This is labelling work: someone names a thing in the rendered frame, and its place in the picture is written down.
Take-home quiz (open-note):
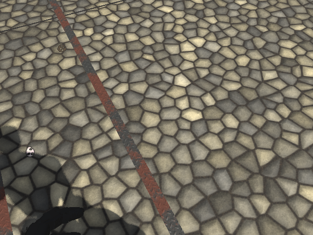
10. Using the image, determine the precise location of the robot left hand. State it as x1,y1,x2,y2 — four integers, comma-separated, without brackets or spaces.
24,207,84,235

